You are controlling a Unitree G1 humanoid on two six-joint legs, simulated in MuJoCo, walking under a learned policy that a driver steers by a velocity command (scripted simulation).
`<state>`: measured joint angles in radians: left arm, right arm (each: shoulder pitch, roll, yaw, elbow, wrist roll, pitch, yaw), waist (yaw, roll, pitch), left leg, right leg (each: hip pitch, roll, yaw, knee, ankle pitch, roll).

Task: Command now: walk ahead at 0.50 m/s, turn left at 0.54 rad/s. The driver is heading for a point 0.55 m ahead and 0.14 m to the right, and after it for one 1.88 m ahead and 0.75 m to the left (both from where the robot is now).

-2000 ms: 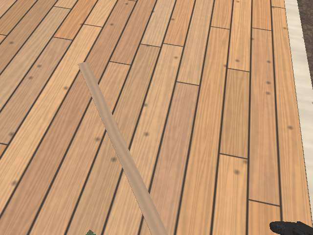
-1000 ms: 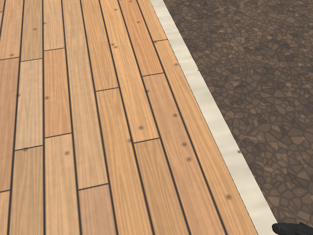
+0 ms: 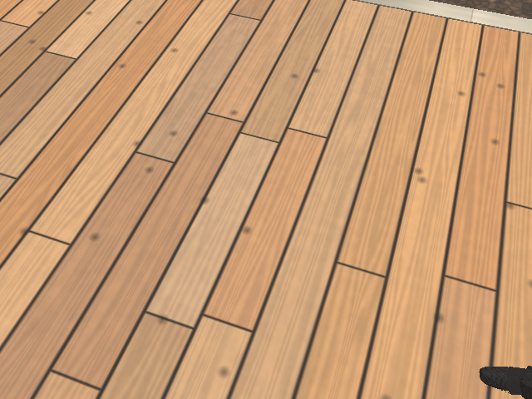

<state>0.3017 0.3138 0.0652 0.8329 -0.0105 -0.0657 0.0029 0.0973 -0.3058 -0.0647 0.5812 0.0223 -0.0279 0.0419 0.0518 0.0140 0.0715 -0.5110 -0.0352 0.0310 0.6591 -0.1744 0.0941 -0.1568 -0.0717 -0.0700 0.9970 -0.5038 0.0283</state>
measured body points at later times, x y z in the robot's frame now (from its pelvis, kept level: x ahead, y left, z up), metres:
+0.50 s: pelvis +0.29 -0.05 +0.00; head +0.33 -0.06 +0.45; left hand +0.51 +0.18 -0.09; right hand +0.31 -0.34 -0.12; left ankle +0.11 +0.08 -0.70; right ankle +0.41 -0.15 -0.72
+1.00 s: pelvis +0.59 -0.07 +0.01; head +0.62 -0.07 +0.46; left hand +0.65 +0.22 -0.11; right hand +0.77 -0.31 -0.08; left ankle +0.75 +0.03 -0.71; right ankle +0.41 -0.15 -0.71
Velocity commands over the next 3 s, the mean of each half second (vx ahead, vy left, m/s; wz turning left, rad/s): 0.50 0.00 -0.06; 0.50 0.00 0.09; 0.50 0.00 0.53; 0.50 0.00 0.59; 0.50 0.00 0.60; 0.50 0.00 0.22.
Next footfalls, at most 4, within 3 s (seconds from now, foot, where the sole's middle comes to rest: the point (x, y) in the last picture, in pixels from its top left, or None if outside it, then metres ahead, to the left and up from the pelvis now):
0.48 right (354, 393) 0.45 -0.15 -0.75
1.02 left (283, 263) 0.78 0.02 -0.75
1.50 right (342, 184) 1.07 -0.15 -0.75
2.02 left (229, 145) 1.21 0.21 -0.75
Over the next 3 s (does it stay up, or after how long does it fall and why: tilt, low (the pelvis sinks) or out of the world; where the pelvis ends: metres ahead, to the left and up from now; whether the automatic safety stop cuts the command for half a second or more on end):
stays up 1.49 0.43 0.01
